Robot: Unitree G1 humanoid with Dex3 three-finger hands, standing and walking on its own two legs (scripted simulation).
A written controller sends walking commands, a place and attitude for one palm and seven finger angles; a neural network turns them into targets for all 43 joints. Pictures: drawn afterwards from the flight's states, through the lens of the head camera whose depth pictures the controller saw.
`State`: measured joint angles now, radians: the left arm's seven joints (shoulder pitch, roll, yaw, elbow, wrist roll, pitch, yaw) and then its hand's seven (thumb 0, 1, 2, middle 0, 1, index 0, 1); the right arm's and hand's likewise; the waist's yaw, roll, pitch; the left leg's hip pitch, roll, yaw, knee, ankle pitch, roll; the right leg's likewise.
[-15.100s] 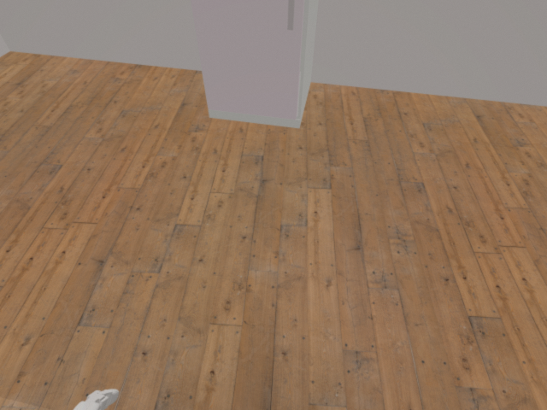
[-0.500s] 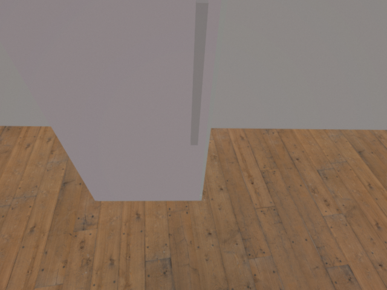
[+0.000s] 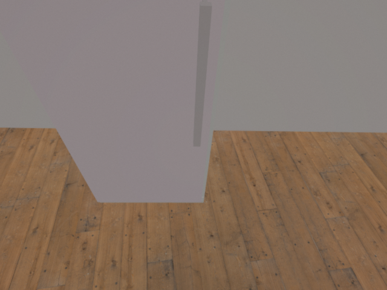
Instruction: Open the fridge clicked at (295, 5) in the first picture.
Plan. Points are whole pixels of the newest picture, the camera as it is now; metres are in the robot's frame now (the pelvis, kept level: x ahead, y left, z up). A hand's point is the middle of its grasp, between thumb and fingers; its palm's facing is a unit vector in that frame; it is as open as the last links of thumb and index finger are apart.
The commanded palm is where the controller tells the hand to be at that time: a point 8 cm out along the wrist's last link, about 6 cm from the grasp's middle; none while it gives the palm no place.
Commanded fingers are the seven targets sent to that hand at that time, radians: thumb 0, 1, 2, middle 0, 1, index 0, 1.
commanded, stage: shuffle to correct the standing spot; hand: right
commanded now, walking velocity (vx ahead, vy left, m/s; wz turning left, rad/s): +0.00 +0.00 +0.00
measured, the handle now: (199, 87) +0.64 +0.02 +0.08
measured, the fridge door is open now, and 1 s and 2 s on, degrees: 0 0 0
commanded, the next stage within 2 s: come to a stop and stand still in 1.08 s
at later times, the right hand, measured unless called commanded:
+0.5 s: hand out of the picture +0.02 -0.15 -0.19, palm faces +0.01 +0.98 -0.18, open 7.4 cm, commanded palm none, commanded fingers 0.00 -0.90 -0.90 0.20 0.30 0.20 0.30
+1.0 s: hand out of the picture +0.15 -0.10 -0.19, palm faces +0.02 +0.99 -0.12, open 7.4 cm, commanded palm none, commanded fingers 0.00 -0.90 -0.90 0.20 0.30 0.20 0.30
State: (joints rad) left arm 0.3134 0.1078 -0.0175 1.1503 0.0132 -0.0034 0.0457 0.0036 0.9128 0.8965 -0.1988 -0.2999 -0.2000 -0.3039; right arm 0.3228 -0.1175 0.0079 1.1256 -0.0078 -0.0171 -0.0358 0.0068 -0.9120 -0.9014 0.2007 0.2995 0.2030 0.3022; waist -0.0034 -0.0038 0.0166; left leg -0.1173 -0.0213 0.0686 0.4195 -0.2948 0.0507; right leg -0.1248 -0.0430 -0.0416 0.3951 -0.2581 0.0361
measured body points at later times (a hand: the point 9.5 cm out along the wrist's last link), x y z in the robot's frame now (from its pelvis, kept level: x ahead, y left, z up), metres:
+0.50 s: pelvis +0.04 +0.02 -0.02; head +0.06 +0.03 +0.43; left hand -0.03 +0.23 -0.18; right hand +0.02 -0.21 -0.17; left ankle -0.02 +0.08 -0.74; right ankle -0.03 -0.13 -0.73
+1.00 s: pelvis +0.15 +0.06 -0.01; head +0.18 +0.04 +0.44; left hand +0.23 +0.29 -0.15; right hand +0.15 -0.15 -0.18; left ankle +0.12 +0.20 -0.65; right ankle +0.21 -0.02 -0.74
